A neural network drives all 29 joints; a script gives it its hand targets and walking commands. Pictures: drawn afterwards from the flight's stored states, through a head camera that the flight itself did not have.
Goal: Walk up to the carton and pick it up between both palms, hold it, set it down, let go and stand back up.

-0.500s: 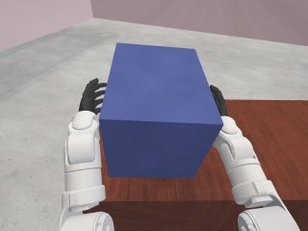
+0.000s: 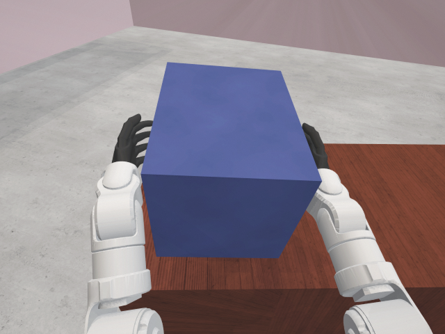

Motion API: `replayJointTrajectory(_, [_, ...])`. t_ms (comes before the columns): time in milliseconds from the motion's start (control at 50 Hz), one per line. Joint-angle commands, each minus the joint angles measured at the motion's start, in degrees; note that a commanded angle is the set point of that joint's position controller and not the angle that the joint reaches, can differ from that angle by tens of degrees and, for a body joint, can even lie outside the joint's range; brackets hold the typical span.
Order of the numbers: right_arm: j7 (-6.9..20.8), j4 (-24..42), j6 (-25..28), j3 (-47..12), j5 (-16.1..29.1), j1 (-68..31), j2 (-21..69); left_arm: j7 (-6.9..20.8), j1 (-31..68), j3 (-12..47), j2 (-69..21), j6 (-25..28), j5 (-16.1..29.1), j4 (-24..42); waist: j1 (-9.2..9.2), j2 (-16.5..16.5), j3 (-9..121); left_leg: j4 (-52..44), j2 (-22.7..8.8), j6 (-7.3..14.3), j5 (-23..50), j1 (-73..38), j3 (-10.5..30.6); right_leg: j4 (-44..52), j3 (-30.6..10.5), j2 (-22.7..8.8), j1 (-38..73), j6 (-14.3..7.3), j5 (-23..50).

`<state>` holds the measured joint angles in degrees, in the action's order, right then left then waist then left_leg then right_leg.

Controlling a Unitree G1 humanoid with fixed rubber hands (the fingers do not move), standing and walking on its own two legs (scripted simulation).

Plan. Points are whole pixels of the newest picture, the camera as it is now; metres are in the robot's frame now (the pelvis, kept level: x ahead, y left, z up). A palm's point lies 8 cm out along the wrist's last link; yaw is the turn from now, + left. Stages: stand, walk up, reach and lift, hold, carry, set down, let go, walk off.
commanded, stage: hold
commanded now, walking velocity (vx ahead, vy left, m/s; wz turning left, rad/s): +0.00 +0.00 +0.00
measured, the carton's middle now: (222, 158) +0.42 +0.00 +0.16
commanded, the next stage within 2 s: none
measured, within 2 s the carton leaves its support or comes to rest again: neither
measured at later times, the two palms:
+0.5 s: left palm (128, 161) +0.36 +0.16 +0.20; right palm (312, 166) +0.37 -0.16 +0.17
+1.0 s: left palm (125, 161) +0.36 +0.17 +0.20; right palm (311, 166) +0.36 -0.15 +0.17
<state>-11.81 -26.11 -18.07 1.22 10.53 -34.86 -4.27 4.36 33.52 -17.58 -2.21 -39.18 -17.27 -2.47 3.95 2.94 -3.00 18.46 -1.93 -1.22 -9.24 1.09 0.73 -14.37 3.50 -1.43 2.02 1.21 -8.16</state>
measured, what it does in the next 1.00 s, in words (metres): stands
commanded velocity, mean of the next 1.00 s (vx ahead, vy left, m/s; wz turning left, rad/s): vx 0.00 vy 0.00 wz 0.00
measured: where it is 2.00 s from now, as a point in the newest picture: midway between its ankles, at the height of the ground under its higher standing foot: outside the picture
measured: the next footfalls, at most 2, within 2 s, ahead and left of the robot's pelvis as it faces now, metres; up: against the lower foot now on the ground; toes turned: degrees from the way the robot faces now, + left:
none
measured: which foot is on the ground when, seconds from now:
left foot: down 0.00-1.00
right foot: down 0.00-1.00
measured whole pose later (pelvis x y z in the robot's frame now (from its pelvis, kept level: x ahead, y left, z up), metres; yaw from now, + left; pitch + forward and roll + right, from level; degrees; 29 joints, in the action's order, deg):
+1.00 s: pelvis +0.00 +0.00 +0.00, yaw +0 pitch -7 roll -1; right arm -11.4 -26.9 -17.8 2.1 10.4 -35.4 -3.9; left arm 3.8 34.0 -17.2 -1.8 -39.7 -17.1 -2.7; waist 3.6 3.1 -2.7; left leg 18.4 -1.9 -1.3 -9.3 1.7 1.0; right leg -14.4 3.7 -1.5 1.5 1.1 -8.3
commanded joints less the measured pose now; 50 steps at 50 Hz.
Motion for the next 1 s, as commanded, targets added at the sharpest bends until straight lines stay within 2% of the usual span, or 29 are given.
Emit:
replayJointTrajectory(0, [7.39, 19.05, 5.08, -20.59, 3.7, -46.65, 30.42, 6.5, 31.1, 28.78, -28.2, 2.07, 8.16, 1.9, -0.42, -3.82, 21.91, -1.21, 4.25, -0.27, 11.96, -5.61, -2.46, 0.8, 1.94, 5.04, 1.62, 0.26, 5.21])
replayJointTrajectory(20, [7.51, 16.58, 4.76, -19.99, 3.18, -46.63, 30.35, 6.54, 31.88, 27.84, -27.51, 1.98, 7.86, -0.9, 0.06, -3.25, 19.74, -1.85, 4.24, 0.1, 9.43, -4.3, -2.48, 1.18, 1.7, 4.66, 0.82, 0.16, 3.2])
replayJointTrajectory(40, [7.73, 14.96, 4.88, -19.24, 2.56, -45.87, 30.36, 6.58, 32.59, 28.07, -28.14, 2.1, 7.66, 0.1, 0.32, -3.8, 19.47, -2.27, 4.26, 0.04, 8.54, -4.31, -2.41, 1.32, 2.17, 4.69, 0.28, 0.02, 2.22])
replayJointTrajectory(80, [7.92, 16.88, 5.18, -20.17, 3.59, -46.04, 31.26, 6.17, 31.44, 28.59, -28.16, 2.24, 8.04, 1.56, -0.46, -4.07, 22.02, -1.58, 4.35, -0.14, 11.05, -5.21, -2.45, 0.69, 1.78, 4.84, 1.42, 0.21, 4.57])
replayJointTrajectory(100, [7.71, 15.13, 4.81, -19.83, 3.37, -45.3, 30.69, 6.29, 31.4, 28.09, -28.22, 2.07, 7.75, -0.09, 0.03, -4.34, 20.53, -1.75, 4.38, -0.09, 10.92, -5.24, -2.44, 1.0, 1.84, 4.75, 0.9, 0.54, 4.7])
replayJointTrajectory(140, [7.61, 18.25, 5.54, -20.33, 3.53, -46.63, 31.13, 6.34, 30.43, 28.73, -28.69, 2.3, 8.25, 0.12, -0.13, -4.07, 23.62, -0.65, 4.44, -0.35, 13.16, -5.74, -2.56, 0.55, 1.93, 4.96, 2.3, 0.34, 7.04])
replayJointTrajectory(220, [7.41, 15.05, 5.01, -19.9, 3.29, -45.21, 30.49, 6.76, 30.42, 27.58, -27.72, 2.07, 7.37, -0.58, 0.42, -3.44, 20.54, -0.84, 4.46, -0.17, 13.04, -5.58, -2.6, 0.84, 2.29, 4.88, 2.48, 0.35, 6.91])
replayJointTrajectory(240, [7.37, 16.79, 5.11, -20.49, 3.36, -45.8, 31.23, 6.92, 30.31, 27.42, -27.74, 2.21, 8.05, -0.14, 0.15, -1.96, 21.92, -1.23, 4.56, 0.14, 12.61, -5.3, -2.51, 0.69, 1.66, 4.85, 3.02, 0.53, 7.58])
replayJointTrajectory(300, [7.23, 17.19, 5.16, -20.16, 3.51, -45.61, 30.87, 6.96, 30.65, 28.08, -28.15, 2.43, 7.95, 0.35, 0.47, -2.75, 22.13, -1.27, 4.65, 0.01, 12.37, -5.49, -2.56, 0.88, 2.0, 4.69, 3.05, 0.6, 7.44])
replayJointTrajectory(320, [6.98, 17.3, 5.01, -20.32, 3.29, -45.62, 31.15, 7.03, 30.22, 27.46, -28.08, 2.38, 7.69, -0.58, 0.53, -2.49, 21.96, -0.88, 4.66, 0.0, 12.96, -5.6, -2.58, 0.79, 1.8, 4.74, 3.55, 0.58, 8.69])
replayJointTrajectory(400, [6.69, 19.51, 5.13, -22.09, 4.38, -44.54, 30.89, 6.86, 29.72, 29.27, -28.16, 2.65, 8.74, 2.38, 0.67, -3.62, 24.08, 0.1, 4.98, -0.67, 17.26, -6.57, -2.57, -0.06, 1.82, 4.93, 4.36, 0.81, 12.96])
replayJointTrajectory(420, [6.6, 19.3, 5.04, -22.38, 4.71, -44.72, 31.49, 6.79, 29.83, 29.29, -27.85, 2.73, 8.57, 2.63, 0.26, -3.36, 23.73, 0.35, 4.88, -0.56, 16.92, -6.21, -2.22, -0.15, 1.51, 4.86, 4.5, 0.89, 12.95])
replayJointTrajectory(440, [6.48, 19.8, 4.96, -22.48, 4.61, -44.35, 31.55, 6.81, 29.82, 29.47, -28.01, 2.81, 8.76, 3.49, 0.82, -3.03, 23.91, 0.42, 5.04, -0.62, 17.08, -6.49, -2.2, -0.25, 1.77, 4.79, 4.62, 1.04, 13.65])
replayJointTrajectory(500, [6.41, 19.46, 4.59, -23.19, 4.96, -44.22, 31.4, 6.73, 29.45, 28.97, -27.23, 2.69, 8.52, 3.69, 0.25, -3.51, 23.2, 0.34, 4.95, -0.66, 17.31, -5.88, -2.15, -0.45, 1.59, 4.91, 4.81, 0.86, 13.54])
replayJointTrajectory(600, [6.46, 19.18, 4.28, -22.31, 5.16, -42.56, 29.67, 6.77, 27.96, 28.52, -26.66, 1.75, 7.78, 4.03, 0.43, -3.55, 21.61, -0.33, 4.62, -0.77, 16.92, -6.27, -2.29, 0.15, 1.77, 4.97, 4.41, 0.77, 12.62])
replayJointTrajectory(620, [6.6, 19.4, 4.44, -22.69, 5.15, -42.87, 29.43, 6.74, 27.7, 28.33, -27.11, 1.79, 7.72, 3.76, -0.17, -3.77, 22.14, -0.15, 4.48, -0.75, 17.27, -6.77, -2.28, 0.06, 2.02, 5.02, 4.19, 0.72, 12.21])
replayJointTrajectory(640, [6.57, 20.45, 4.52, -23.05, 5.19, -43.16, 30.03, 6.69, 27.54, 28.57, -26.55, 1.74, 8.09, 4.58, 0.02, -2.75, 22.88, 0.03, 4.69, -0.67, 18.13, -7.02, -2.37, -0.11, 1.77, 5.1, 4.39, 0.76, 13.95])
replayJointTrajectory(660, [6.34, 21.38, 4.73, -23.35, 5.61, -43.46, 30.13, 6.67, 28.04, 29.19, -27.06, 1.91, 8.08, 5.28, -0.25, -3.78, 23.56, 0.46, 4.69, -0.97, 18.89, -7.16, -2.56, -0.38, 1.73, 5.04, 4.69, 0.92, 14.87])
replayJointTrajectory(680, [6.03, 21.61, 4.56, -23.25, 5.14, -42.66, 30.04, 6.76, 27.16, 29.72, -26.87, 1.83, 8.58, 4.59, 0.49, -2.93, 23.24, 0.66, 4.94, -0.8, 19.11, -6.95, -2.42, -0.48, 1.67, 4.9, 4.93, 0.89, 15.76])
replayJointTrajectory(700, [6.11, 21.28, 4.5, -23.47, 5.7, -42.83, 29.79, 6.65, 28.2, 30.21, -27.28, 2.0, 8.76, 5.64, 1.1, -3.98, 23.29, 0.43, 4.69, -1.21, 19.21, -7.75, -2.16, -0.18, 2.01, 5.09, 4.22, 0.86, 14.62])
replayJointTrajectory(720, [6.21, 20.69, 4.31, -22.95, 5.48, -43.24, 30.12, 6.59, 28.33, 30.05, -27.25, 1.98, 8.61, 5.07, 0.44, -3.27, 22.37, 0.45, 4.66, -1.03, 18.5, -7.29, -2.1, 0.15, 1.7, 5.28, 3.67, 0.72, 13.49])
replayJointTrajectory(740, [6.27, 19.13, 4.14, -22.19, 5.12, -43.5, 29.45, 6.57, 28.34, 28.97, -27.09, 1.66, 8.01, 3.19, 0.27, -4.04, 20.94, 0.32, 4.58, -1.06, 17.33, -6.93, -2.17, 0.17, 2.05, 5.17, 2.79, 0.6, 11.39])
replayJointTrajectory(780, [6.58, 21.07, 4.38, -22.29, 5.04, -43.86, 29.69, 6.52, 27.86, 29.69, -27.37, 1.65, 8.76, 4.38, -0.03, -3.39, 23.02, -0.26, 4.29, -0.94, 17.08, -6.93, -2.17, 0.22, 1.94, 5.1, 3.32, 0.35, 10.85])
replayJointTrajectory(800, [6.68, 18.36, 4.12, -21.51, 4.54, -43.13, 29.62, 6.38, 29.41, 29.58, -27.29, 1.71, 8.81, 3.92, 0.73, -3.44, 21.56, -0.75, 4.45, -0.93, 14.94, -6.19, -2.16, 0.66, 2.03, 5.07, 2.18, 0.37, 8.96])
replayJointTrajectory(820, [6.83, 18.57, 4.1, -21.29, 4.37, -43.4, 29.83, 6.42, 30.63, 29.85, -27.27, 1.76, 8.79, 4.68, 0.33, -4.13, 21.5, -0.73, 4.32, -0.83, 14.44, -6.02, -2.3, 0.71, 1.94, 4.98, 1.82, 0.37, 8.27])
replayJointTrajectory(840, [6.91, 17.28, 3.89, -20.43, 3.88, -43.16, 29.74, 6.46, 30.85, 29.51, -26.96, 1.68, 8.71, 3.71, 0.74, -3.5, 20.26, -1.23, 4.49, -0.66, 12.88, -5.51, -2.38, 0.92, 1.89, 4.72, 1.64, 0.38, 7.08])
replayJointTrajectory(860, [7.14, 18.41, 4.31, -20.77, 4.12, -43.35, 30.1, 6.41, 31.22, 30.2, -27.58, 1.96, 9.13, 4.77, 0.83, -4.36, 22.56, -0.99, 4.47, -0.9, 13.87, -6.49, -2.52, 0.57, 1.93, 4.84, 2.26, 0.37, 8.12])
replayJointTrajectory(900, [7.21, 17.49, 4.41, -19.74, 4.15, -44.23, 29.64, 6.31, 30.71, 30.27, -28.38, 1.82, 8.98, 2.03, 0.93, -5.09, 21.3, -1.05, 4.26, -1.17, 12.77, -5.68, -2.18, 1.0, 2.02, 5.09, 1.32, 0.16, 6.02])
replayJointTrajectory(980, [7.44, 16.79, 4.7, -19.65, 3.56, -45.21, 30.6, 6.4, 30.39, 28.64, -28.15, 1.89, 8.46, 0.52, 0.54, -3.86, 21.2, -1.57, 4.46, -0.45, 11.59, -5.12, -2.43, 0.95, 1.76, 4.69, 1.4, 0.24, 5.88])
